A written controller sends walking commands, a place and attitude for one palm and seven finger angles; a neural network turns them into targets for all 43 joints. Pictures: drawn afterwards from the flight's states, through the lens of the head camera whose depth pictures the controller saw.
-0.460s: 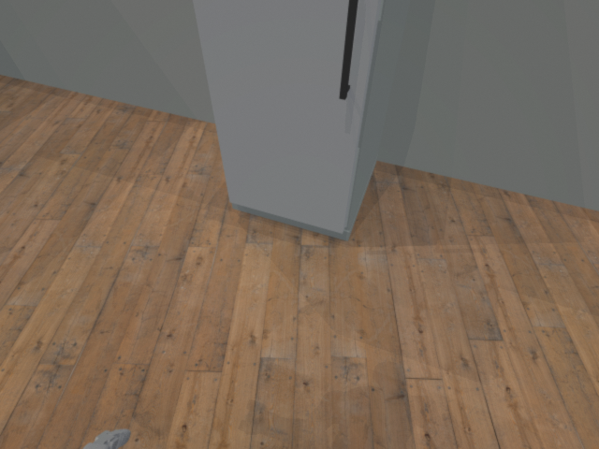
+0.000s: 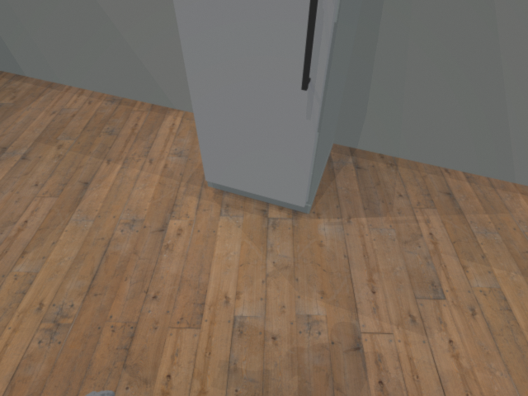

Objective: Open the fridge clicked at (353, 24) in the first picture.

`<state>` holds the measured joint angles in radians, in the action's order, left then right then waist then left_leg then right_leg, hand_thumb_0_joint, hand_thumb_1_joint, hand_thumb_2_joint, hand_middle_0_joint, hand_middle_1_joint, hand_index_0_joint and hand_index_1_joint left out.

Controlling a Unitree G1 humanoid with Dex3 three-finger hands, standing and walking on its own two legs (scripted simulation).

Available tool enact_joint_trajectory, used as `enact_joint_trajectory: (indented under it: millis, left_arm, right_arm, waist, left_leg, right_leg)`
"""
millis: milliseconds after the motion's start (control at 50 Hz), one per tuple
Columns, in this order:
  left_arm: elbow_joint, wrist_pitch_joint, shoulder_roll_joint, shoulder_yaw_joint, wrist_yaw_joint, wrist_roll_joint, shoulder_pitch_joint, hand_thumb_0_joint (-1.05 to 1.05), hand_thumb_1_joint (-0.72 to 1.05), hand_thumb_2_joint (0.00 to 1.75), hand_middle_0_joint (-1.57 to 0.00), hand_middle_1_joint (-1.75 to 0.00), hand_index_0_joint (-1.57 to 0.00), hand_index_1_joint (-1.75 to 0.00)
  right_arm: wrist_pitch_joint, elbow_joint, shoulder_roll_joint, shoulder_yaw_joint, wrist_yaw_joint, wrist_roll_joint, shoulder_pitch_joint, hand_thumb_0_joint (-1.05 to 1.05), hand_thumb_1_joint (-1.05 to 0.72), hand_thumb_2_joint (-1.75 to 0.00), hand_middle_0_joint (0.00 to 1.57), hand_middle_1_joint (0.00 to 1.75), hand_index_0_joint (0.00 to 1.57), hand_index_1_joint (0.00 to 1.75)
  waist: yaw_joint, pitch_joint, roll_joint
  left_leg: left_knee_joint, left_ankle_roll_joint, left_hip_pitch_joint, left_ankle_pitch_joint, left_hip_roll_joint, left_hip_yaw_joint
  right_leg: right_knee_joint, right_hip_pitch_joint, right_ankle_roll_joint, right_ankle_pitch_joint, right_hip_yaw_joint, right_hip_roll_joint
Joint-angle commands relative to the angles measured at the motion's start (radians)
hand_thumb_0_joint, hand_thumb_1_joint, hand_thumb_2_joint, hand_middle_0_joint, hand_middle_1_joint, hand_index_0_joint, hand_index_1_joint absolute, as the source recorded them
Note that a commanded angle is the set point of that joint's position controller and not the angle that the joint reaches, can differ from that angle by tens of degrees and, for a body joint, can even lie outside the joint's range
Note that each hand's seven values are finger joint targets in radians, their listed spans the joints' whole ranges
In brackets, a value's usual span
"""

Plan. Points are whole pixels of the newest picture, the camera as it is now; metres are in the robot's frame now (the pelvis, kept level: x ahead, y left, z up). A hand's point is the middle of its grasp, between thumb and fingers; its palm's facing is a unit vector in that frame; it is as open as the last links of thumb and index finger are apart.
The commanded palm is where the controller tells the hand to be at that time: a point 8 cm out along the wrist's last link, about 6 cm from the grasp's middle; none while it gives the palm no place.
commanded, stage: stand and wait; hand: right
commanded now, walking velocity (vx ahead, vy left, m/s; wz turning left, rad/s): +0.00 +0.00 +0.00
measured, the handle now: (312, 33) +1.04 -0.09 +0.12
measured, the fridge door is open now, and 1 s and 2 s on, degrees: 0 0 0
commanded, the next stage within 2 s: look at it before walking up in 0.36 s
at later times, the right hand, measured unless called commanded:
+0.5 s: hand out of the picture +0.07 -0.24 -0.15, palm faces -0.02 +0.94 -0.33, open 7.4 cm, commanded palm none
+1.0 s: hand out of the picture +0.06 -0.24 -0.15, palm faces -0.02 +0.95 -0.33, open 7.4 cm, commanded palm none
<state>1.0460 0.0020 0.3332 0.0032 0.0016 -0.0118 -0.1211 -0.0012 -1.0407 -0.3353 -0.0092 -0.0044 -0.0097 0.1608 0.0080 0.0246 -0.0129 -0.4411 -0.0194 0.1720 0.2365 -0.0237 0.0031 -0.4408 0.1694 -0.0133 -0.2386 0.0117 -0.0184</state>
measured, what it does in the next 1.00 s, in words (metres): stands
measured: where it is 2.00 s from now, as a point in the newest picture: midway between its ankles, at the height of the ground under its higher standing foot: outside the picture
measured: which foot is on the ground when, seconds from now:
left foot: down 0.00-1.00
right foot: down 0.00-1.00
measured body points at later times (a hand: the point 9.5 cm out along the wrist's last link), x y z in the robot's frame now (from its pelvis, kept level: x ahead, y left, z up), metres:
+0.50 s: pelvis -0.01 +0.01 +0.00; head -0.01 +0.01 +0.45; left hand +0.07 +0.30 -0.13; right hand +0.07 -0.29 -0.13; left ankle +0.00 +0.13 -0.74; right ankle +0.00 -0.11 -0.74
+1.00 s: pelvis +0.00 +0.01 +0.00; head +0.00 +0.01 +0.45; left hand +0.08 +0.31 -0.13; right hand +0.06 -0.29 -0.13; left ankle +0.00 +0.13 -0.74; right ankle +0.00 -0.11 -0.74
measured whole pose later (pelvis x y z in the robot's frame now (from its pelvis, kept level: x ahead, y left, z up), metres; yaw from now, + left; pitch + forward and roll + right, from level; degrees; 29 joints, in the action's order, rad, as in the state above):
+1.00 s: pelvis +0.00 +0.01 +0.00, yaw +0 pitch -2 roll +0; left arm 1.11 0.01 0.34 0.00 0.00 -0.01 -0.12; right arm 0.01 -1.09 -0.34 0.00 0.00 -0.01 0.15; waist 0.01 0.03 -0.01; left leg -0.38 -0.01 0.15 0.20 -0.01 -0.01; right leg -0.37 0.15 0.00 -0.20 0.02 0.00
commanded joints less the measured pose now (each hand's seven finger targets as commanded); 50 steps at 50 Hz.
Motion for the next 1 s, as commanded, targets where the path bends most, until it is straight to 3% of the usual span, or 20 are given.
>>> enact_joint_trajectory:
  millis: [0, 220, 520, 680, 840, 980]
  left_arm:
    - [-0.061, 0.031, 0.202, 0.039, -0.012, 0.001, 0.059, 0.0, 0.9, 0.9, -0.2, -0.3, -0.2, -0.3]
    - [-0.024, 0.029, 0.208, 0.035, -0.011, 0.003, 0.038, 0.0, 0.9, 0.9, -0.2, -0.3, -0.2, -0.3]
    - [-0.005, 0.031, 0.205, 0.035, -0.01, 0.004, 0.036, 0.0, 0.9, 0.9, -0.2, -0.3, -0.2, -0.3]
    - [-0.004, 0.029, 0.205, 0.033, -0.01, 0.003, 0.04, 0.0, 0.9, 0.9, -0.2, -0.3, -0.2, -0.3]
    - [-0.005, 0.032, 0.208, 0.032, -0.011, 0.005, 0.04, 0.0, 0.9, 0.9, -0.2, -0.3, -0.2, -0.3]
    - [-0.002, 0.029, 0.207, 0.031, -0.012, 0.005, 0.045, 0.0, 0.9, 0.9, -0.2, -0.3, -0.2, -0.3]
  right_arm:
    - [0.023, 0.067, -0.204, 0.044, 0.015, -0.001, -0.055, 0.0, -0.9, -0.9, 0.2, 0.3, 0.2, 0.3]
    - [0.025, 0.036, -0.209, 0.044, 0.015, -0.001, -0.058, 0.0, -0.9, -0.9, 0.2, 0.3, 0.2, 0.3]
    - [0.029, 0.028, -0.207, 0.044, 0.017, -0.003, -0.056, 0.0, -0.9, -0.9, 0.2, 0.3, 0.2, 0.3]
    - [0.026, 0.024, -0.205, 0.043, 0.015, -0.003, -0.058, 0.0, -0.9, -0.9, 0.2, 0.3, 0.2, 0.3]
    - [0.03, 0.023, -0.209, 0.044, 0.015, -0.002, -0.053, 0.0, -0.9, -0.9, 0.2, 0.3, 0.2, 0.3]
    - [0.028, 0.018, -0.21, 0.043, 0.015, -0.002, -0.055, 0.0, -0.9, -0.9, 0.2, 0.3, 0.2, 0.3]
  waist:
    - [-0.006, -0.052, 0.028]
    - [-0.007, -0.044, 0.0]
    - [-0.006, -0.05, 0.004]
    - [-0.007, -0.027, 0.006]
    - [-0.005, -0.065, 0.01]
    - [-0.004, -0.043, 0.015]
  left_leg:
    - [0.08, 0.048, -0.017, -0.096, -0.094, 0.087]
    - [0.105, 0.05, -0.013, -0.067, -0.096, 0.099]
    - [0.117, 0.049, -0.019, -0.094, -0.097, 0.099]
    - [0.131, 0.047, -0.002, -0.05, -0.095, 0.104]
    - [0.119, 0.048, -0.033, -0.132, -0.1, 0.094]
    - [0.131, 0.047, -0.031, -0.109, -0.099, 0.095]
  right_leg:
    - [0.093, 0.011, -0.025, 0.125, 0.098, 0.12]
    - [0.107, 0.01, -0.019, 0.105, 0.101, 0.122]
    - [0.117, -0.008, -0.017, 0.136, 0.104, 0.126]
    - [0.132, -0.002, -0.015, 0.1, 0.104, 0.125]
    - [0.119, -0.027, -0.014, 0.165, 0.101, 0.13]
    - [0.131, -0.017, -0.013, 0.146, 0.104, 0.129]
